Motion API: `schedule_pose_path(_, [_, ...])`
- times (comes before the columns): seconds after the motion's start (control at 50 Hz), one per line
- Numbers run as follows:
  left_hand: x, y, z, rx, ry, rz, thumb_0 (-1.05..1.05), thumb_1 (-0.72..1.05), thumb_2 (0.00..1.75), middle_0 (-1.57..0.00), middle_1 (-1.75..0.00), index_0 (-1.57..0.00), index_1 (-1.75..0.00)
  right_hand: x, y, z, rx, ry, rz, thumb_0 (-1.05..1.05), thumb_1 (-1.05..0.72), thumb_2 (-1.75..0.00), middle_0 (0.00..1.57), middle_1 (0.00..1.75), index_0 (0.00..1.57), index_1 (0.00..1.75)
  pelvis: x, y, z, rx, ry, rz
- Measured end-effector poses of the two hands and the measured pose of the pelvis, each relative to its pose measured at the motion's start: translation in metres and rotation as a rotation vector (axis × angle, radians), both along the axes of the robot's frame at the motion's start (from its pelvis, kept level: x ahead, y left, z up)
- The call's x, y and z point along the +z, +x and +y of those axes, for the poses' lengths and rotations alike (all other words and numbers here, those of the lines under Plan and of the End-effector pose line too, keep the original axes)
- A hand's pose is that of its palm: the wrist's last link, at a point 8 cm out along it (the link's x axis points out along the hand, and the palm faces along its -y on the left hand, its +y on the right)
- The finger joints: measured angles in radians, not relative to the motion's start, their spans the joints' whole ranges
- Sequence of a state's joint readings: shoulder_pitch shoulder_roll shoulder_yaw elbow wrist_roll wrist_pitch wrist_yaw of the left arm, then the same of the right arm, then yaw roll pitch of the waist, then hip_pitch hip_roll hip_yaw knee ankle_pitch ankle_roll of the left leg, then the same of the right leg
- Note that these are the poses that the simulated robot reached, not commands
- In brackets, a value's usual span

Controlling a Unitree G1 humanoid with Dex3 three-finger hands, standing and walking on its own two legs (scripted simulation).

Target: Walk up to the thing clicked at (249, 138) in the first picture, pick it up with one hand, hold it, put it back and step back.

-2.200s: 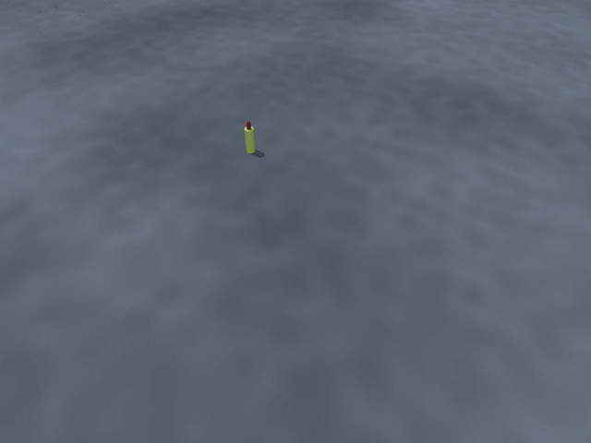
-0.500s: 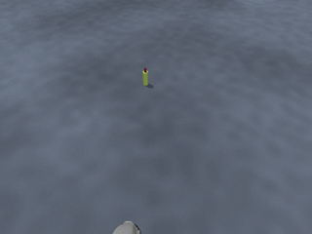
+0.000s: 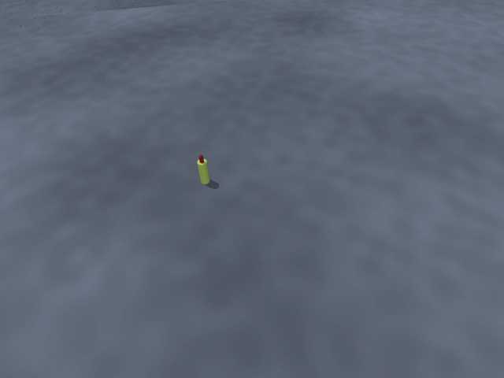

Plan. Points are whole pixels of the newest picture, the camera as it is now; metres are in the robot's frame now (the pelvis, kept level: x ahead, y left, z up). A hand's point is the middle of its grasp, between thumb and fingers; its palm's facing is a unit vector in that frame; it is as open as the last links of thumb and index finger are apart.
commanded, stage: walk up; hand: left
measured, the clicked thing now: (203, 168) +1.30 +0.25 -0.66
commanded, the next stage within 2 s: none
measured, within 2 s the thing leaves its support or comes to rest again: neither
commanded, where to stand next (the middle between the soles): +0.95 +0.05 m, yaw +0 degrees
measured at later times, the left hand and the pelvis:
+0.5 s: hand (96, 345) +0.24 +0.30 -0.15, palm faces +0.02 -0.93 -0.36, open 7.4 cm; pelvis +0.25 +0.02 -0.01, yaw +2 degrees
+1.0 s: hand (143, 206) +0.56 +0.27 -0.12, palm faces -0.04 -0.92 -0.40, open 7.4 cm; pelvis +0.45 +0.00 +0.00, yaw +0 degrees
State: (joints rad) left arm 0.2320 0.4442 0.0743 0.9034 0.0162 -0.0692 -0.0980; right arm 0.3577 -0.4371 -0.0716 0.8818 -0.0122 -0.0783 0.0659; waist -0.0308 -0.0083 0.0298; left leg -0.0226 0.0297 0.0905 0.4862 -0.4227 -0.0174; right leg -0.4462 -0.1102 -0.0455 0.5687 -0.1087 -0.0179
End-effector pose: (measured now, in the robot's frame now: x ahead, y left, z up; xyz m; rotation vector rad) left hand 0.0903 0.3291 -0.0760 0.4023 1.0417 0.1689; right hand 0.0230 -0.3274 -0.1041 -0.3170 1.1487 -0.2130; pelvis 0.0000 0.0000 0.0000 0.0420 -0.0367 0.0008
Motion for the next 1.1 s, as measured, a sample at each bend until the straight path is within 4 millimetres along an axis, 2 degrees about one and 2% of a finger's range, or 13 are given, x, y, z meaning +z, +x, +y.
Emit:
schedule_pose_path(0.08, [0.002,0.044,-0.017,0.026,0.022,-0.059,0.01,0.90,0.90,-0.21,-0.30,-0.21,-0.30,-0.018,0.044,-0.016,0.013,0.003,0.060,0.01,-0.90,-0.90,0.21,0.30,0.20,0.30,-0.007,0.041,-0.016,0.010,-0.026,-0.007])
schedule_pose_path(0.16, [0.011,0.059,-0.032,0.056,0.005,-0.031,0.01,0.90,0.90,-0.21,-0.30,-0.21,-0.30,-0.011,0.101,-0.014,0.046,0.028,0.042,0.01,-0.91,-0.90,0.21,0.30,0.20,0.30,0.007,0.076,-0.020,0.012,-0.028,-0.007])
schedule_pose_path(0.24, [0.012,0.069,-0.036,0.078,-0.009,0.035,0.01,0.90,0.90,-0.21,-0.30,-0.21,-0.30,0.002,0.158,-0.008,0.081,0.042,0.003,0.01,-0.91,-0.90,0.21,0.30,0.20,0.30,0.016,0.113,-0.020,0.010,-0.039,0.006])
schedule_pose_path(0.32, [0.005,0.083,-0.029,0.107,-0.023,0.085,0.01,0.90,0.90,-0.21,-0.30,-0.21,-0.30,0.011,0.210,-0.001,0.115,0.031,0.001,0.00,-0.91,-0.90,0.21,0.30,0.20,0.30,0.017,0.151,-0.015,0.017,-0.055,0.015])
schedule_pose_path(0.4, [-0.011,0.104,-0.012,0.137,-0.036,0.130,0.01,0.90,0.90,-0.21,-0.30,-0.21,-0.30,0.016,0.269,0.011,0.142,0.005,-0.009,0.00,-0.90,-0.90,0.21,0.30,0.20,0.30,0.011,0.194,-0.003,0.025,-0.075,0.016])
schedule_pose_path(0.48, [-0.035,0.136,0.013,0.152,-0.040,0.176,0.01,0.90,0.90,-0.21,-0.30,-0.21,-0.30,0.017,0.331,0.030,0.159,-0.034,-0.062,0.01,-0.90,-0.90,0.21,0.30,0.20,0.30,-0.004,0.241,0.017,0.029,-0.063,0.015])
schedule_pose_path(0.52, [-0.042,0.158,0.020,0.155,-0.043,0.195,0.01,0.90,0.90,-0.21,-0.30,-0.21,-0.30,0.021,0.354,0.040,0.159,-0.043,-0.102,0.00,-0.90,-0.90,0.21,0.30,0.20,0.30,-0.005,0.258,0.024,0.027,-0.058,0.012])
schedule_pose_path(0.6, [-0.038,0.214,0.024,0.113,-0.059,0.174,0.01,0.90,0.90,-0.21,-0.30,-0.21,-0.30,0.036,0.378,0.051,0.121,-0.045,-0.133,0.00,-0.90,-0.90,0.21,0.30,0.20,0.30,0.005,0.291,0.031,0.015,-0.052,0.006])
schedule_pose_path(0.72, [-0.023,0.298,0.024,0.050,-0.072,0.108,0.01,0.90,0.90,-0.21,-0.30,-0.21,-0.30,0.040,0.394,0.051,0.085,-0.047,-0.088,0.00,-0.90,-0.90,0.21,0.30,0.20,0.30,0.015,0.339,0.035,0.003,-0.037,0.002])
schedule_pose_path(0.84, [-0.011,0.377,0.012,0.006,-0.055,0.065,0.01,0.90,0.90,-0.21,-0.30,-0.21,-0.30,0.024,0.405,0.035,0.032,-0.024,-0.011,0.00,-0.90,-0.90,0.21,0.30,0.20,0.30,0.013,0.388,0.027,-0.001,-0.021,0.002])
schedule_pose_path(0.94, [-0.009,0.442,-0.005,-0.012,-0.012,0.000,0.01,0.90,0.90,-0.21,-0.30,-0.21,-0.30,-0.006,0.430,0.015,0.003,-0.004,0.043,0.00,-0.90,-0.90,0.21,0.30,0.20,0.30,-0.003,0.435,0.009,-0.001,-0.027,-0.004])
schedule_pose_path(1.0, [-0.003,0.465,-0.015,-0.003,-0.007,-0.045,0.01,0.90,0.90,-0.21,-0.30,-0.21,-0.30,-0.013,0.454,0.012,0.011,0.010,0.066,0.01,-0.90,-0.90,0.21,0.30,0.20,0.30,-0.002,0.455,0.002,0.001,-0.029,-0.013])
schedule_pose_path(1.1, [0.009,0.477,-0.019,0.028,-0.010,-0.032,0.01,0.90,0.90,-0.21,-0.30,-0.21,-0.30,-0.005,0.505,0.015,0.047,0.033,0.039,0.01,-0.90,-0.90,0.21,0.30,0.20,0.30,0.010,0.485,0.002,0.004,-0.035,-0.014])
